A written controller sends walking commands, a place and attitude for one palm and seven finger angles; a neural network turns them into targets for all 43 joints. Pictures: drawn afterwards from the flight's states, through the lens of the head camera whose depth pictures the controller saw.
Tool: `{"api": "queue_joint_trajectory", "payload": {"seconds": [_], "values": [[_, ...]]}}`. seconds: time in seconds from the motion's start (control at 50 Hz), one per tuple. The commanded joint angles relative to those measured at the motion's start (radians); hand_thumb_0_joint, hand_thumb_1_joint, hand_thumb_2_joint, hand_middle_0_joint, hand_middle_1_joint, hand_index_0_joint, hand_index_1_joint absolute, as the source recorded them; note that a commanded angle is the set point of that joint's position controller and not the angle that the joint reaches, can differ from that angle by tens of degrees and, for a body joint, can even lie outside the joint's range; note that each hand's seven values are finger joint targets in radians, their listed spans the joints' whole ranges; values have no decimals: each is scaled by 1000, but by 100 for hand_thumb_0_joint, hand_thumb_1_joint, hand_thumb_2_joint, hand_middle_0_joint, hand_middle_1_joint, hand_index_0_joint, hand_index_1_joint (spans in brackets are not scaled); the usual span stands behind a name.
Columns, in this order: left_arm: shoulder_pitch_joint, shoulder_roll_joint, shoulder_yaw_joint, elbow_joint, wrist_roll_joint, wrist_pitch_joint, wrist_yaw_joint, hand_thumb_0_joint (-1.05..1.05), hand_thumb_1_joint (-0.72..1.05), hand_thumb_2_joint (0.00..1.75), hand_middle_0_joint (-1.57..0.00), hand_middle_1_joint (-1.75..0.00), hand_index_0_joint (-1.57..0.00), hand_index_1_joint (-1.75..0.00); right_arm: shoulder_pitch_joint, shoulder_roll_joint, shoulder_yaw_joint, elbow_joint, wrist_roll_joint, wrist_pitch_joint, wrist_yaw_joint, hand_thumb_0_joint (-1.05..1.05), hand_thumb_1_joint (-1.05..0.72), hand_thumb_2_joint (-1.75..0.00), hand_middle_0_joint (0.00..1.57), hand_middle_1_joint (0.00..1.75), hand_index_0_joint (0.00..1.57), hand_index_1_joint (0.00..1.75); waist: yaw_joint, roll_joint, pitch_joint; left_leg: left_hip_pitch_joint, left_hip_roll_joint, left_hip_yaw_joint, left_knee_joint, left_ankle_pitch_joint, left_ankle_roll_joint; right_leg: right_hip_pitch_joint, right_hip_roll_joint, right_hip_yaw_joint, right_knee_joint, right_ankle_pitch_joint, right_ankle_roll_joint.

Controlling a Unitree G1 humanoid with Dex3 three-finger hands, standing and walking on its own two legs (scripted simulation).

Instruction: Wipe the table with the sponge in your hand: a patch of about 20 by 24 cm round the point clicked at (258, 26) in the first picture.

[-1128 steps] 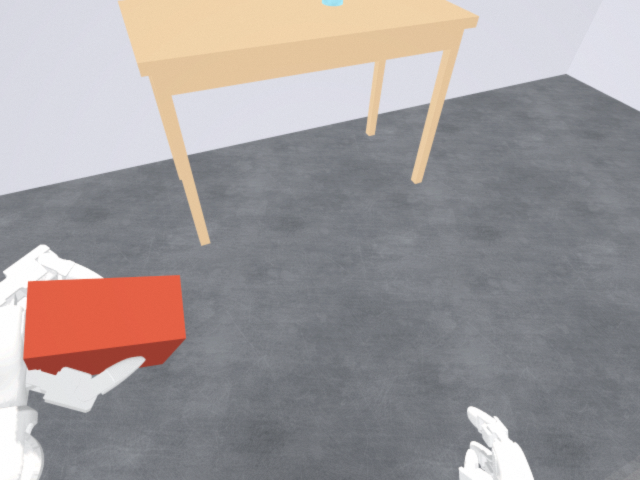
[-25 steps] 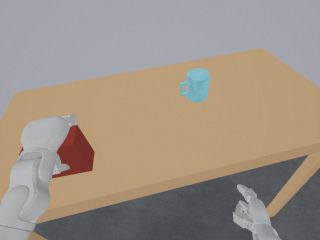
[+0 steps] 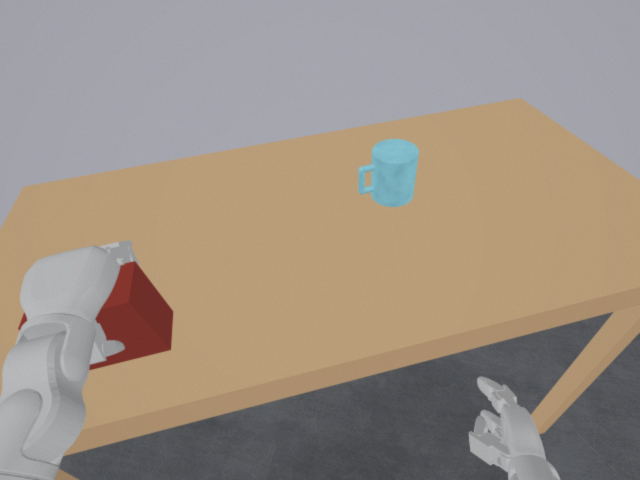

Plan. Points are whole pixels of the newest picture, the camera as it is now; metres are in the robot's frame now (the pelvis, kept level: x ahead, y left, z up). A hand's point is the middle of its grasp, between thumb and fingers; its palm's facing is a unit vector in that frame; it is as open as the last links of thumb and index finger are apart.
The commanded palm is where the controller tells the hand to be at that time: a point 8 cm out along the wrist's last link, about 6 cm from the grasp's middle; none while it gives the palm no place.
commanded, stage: lower the sponge onto the table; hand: left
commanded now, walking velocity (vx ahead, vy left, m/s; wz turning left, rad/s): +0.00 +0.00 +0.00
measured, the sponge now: (113, 326) +0.23 +0.32 +0.08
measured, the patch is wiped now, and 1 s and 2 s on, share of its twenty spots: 0.00 0.15 0.35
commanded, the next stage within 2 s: wipe forward along the first lane in 0.64 s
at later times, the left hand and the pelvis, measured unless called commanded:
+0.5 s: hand (106, 322) +0.23 +0.31 +0.10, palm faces +0.03 -0.07 -1.00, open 9.8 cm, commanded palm +0.20 +0.30 +0.16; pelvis +0.00 +0.00 +0.00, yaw +0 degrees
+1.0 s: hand (118, 311) +0.25 +0.31 +0.09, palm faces -0.02 -0.03 -1.00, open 9.8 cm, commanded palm +0.23 +0.31 +0.14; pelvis -0.01 -0.01 +0.00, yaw +1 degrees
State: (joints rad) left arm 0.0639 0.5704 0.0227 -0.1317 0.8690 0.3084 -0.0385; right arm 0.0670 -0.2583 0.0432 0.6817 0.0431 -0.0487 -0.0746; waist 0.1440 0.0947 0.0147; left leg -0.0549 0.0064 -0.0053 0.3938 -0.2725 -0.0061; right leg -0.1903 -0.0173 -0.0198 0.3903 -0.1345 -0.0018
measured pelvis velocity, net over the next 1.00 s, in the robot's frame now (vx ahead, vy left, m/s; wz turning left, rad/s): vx -0.01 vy -0.01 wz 0.02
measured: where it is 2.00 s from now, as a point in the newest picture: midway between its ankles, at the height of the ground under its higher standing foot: outside the picture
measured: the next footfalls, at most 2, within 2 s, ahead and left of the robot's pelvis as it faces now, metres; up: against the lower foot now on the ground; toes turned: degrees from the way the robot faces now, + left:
none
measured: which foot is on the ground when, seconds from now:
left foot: down 0.00-1.00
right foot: down 0.00-1.00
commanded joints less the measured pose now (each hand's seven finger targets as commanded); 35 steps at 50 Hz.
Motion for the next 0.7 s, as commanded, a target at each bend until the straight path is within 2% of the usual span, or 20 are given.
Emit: {"api": "queue_joint_trajectory", "payload": {"seconds": [0.0, 0.02, 0.04, 0.1, 0.12, 0.14, 0.2, 0.22, 0.24, 0.32, 0.34, 0.4, 0.42, 0.44, 0.48, 0.52, 0.54, 0.56, 0.62, 0.68], "values": [[-249, 194, 101, -130, 15, 57, 24, 0, 10, 130, -120, -160, -120, -160, -224, -117, -40, -172, 12, -42, -9, 0, -90, -90, 20, 30, 20, 30, -15, -19, -156, -112, -23, -12, -78, 227, 23, 142, 6, 21, -45, 19, -56], [-239, 180, 87, -161, 14, 67, 10, 0, 10, 130, -120, -160, -120, -160, -264, -106, -29, -194, 19, -51, -8, 0, -90, -90, 20, 30, 20, 30, -14, 0, -147, -112, -26, -23, -83, 201, 26, 134, 15, 43, -42, -8, -64], [-260, 157, 52, -184, 19, 61, -3, 0, 10, 130, -120, -160, -120, -160, -236, -108, -31, -191, 13, -54, -9, 0, -90, -90, 20, 30, 20, 30, -20, -9, -190, -103, -28, -12, -75, 216, 33, 151, 8, 12, -31, 8, -58], [-204, 165, 45, -237, 34, 30, -21, 0, 10, 130, -120, -160, -120, -160, -210, -109, -38, -197, 2, -58, -6, 0, -90, -90, 20, 30, 20, 30, -12, -39, -222, -82, -26, -28, -73, 257, 41, 171, 11, 8, -25, 51, -54], [-212, 187, 68, -264, 42, 21, -22, 0, 10, 130, -120, -160, -120, -160, -239, -100, -30, -214, 4, -68, -7, 0, -90, -90, 20, 30, 20, 30, -10, -47, -216, -82, -21, -39, -75, 233, 42, 164, 25, 38, -22, 28, -62], [-236, 202, 83, -265, 57, 4, -15, 0, 10, 130, -120, -160, -120, -160, -195, -102, -32, -201, -5, -68, -9, 0, -90, -90, 20, 30, 20, 30, -11, -62, -244, -85, -23, -28, -69, 262, 44, 180, 20, 7, -14, 44, -59], [-205, 232, 142, -200, 66, -19, 24, 0, 10, 130, -120, -160, -120, -160, -176, -106, -41, -180, -8, -51, -10, 0, -90, -90, 20, 30, 20, 30, 0, -89, -182, -101, -19, -29, -77, 259, 34, 162, 21, 22, -32, 40, -60], [-203, 283, 197, -198, 70, -11, 41, 0, 10, 130, -120, -160, -120, -160, -209, -108, -38, -181, -5, -52, -10, 0, -90, -90, 20, 30, 20, 30, 9, -63, -171, -99, -21, -39, -78, 239, 33, 157, 36, 67, -39, 15, -73], [-252, 239, 160, -199, 69, -11, 55, 0, 10, 130, -120, -160, -120, -160, -195, -99, -36, -182, -5, -48, -9, 0, -90, -90, 20, 30, 20, 30, 3, -57, -187, -108, -25, -23, -81, 251, 30, 171, 25, 34, -34, 20, -69], [-219, 226, 163, -179, 53, 23, 90, 0, 10, 130, -120, -160, -120, -160, -237, -100, -38, -177, 4, -42, -1, 0, -90, -90, 20, 30, 20, 30, 17, 44, -175, -89, -30, -27, -84, 264, 18, 169, 32, 69, -44, 30, -80], [-238, 188, 125, -178, 50, 31, 88, 0, 10, 130, -120, -160, -120, -160, -223, -97, -39, -174, 4, -43, 0, 0, -90, -90, 20, 30, 20, 30, 5, 38, -201, -91, -29, -10, -80, 277, 21, 181, 20, 31, -34, 46, -72], [-172, 142, 70, -156, 39, 52, 58, 0, 10, 130, -120, -160, -120, -160, -226, -108, -43, -172, 6, -38, 3, 0, -90, -90, 20, 30, 20, 30, -4, -6, -183, -94, -25, -17, -82, 270, 26, 171, 16, 17, -40, 56, -61], [-163, 132, 61, -176, 41, 59, 43, 0, 10, 130, -120, -160, -120, -160, -256, -101, -34, -190, 11, -47, 2, 0, -90, -90, 20, 30, 20, 30, -8, -8, -167, -93, -25, -25, -80, 248, 29, 157, 26, 42, -38, 35, -68], [-159, 129, 53, -184, 37, 54, 33, 0, 10, 130, -120, -160, -120, -160, -228, -106, -38, -186, 7, -48, 1, 0, -90, -90, 20, 30, 20, 30, -10, -30, -200, -93, -26, -13, -71, 254, 37, 170, 17, 12, -30, 41, -60], [-155, 126, 33, -174, 43, 44, 14, 0, 10, 130, -120, -160, -120, -160, -214, -112, -39, -180, 2, -44, 0, 0, -90, -90, 20, 30, 20, 30, -18, -62, -175, -99, -25, -19, -72, 239, 40, 153, 17, 12, -39, 37, -55], [-174, 177, 76, -185, 56, 28, 10, 0, 10, 130, -120, -160, -120, -160, -230, -108, -34, -191, 4, -51, -4, 0, -90, -90, 20, 30, 20, 30, -17, -82, -155, -103, -24, -31, -74, 202, 42, 135, 31, 45, -42, -5, -61], [-216, 171, 67, -195, 64, 10, 14, 0, 10, 130, -120, -160, -120, -160, -199, -108, -37, -189, -2, -55, -8, 0, -90, -90, 20, 30, 20, 30, -22, -80, -190, -100, -28, -16, -65, 217, 47, 146, 22, 16, -34, 4, -57], [-195, 191, 94, -152, 66, -2, 24, 0, 10, 130, -120, -160, -120, -160, -188, -106, -43, -174, -2, -52, -11, 0, -90, -90, 20, 30, 20, 30, -17, -86, -161, -105, -27, -19, -69, 210, 43, 133, 23, 21, -42, -7, -56], [-194, 178, 107, -126, 49, -21, 40, 0, 10, 130, -120, -160, -120, -160, -208, -106, -41, -176, 7, -54, -16, 0, -90, -90, 20, 30, 20, 30, -17, -63, -136, -105, -26, -27, -77, 172, 34, 108, 35, 49, -53, -34, -63], [-189, 123, 66, -107, 43, -36, 55, 0, 10, 130, -120, -160, -120, -160, -186, -108, -48, -167, 5, -53, -16, 0, -90, -90, 20, 30, 20, 30, -17, -48, -158, -106, -26, -16, -72, 217, 29, 122, 23, 12, -44, 13, -56]]}}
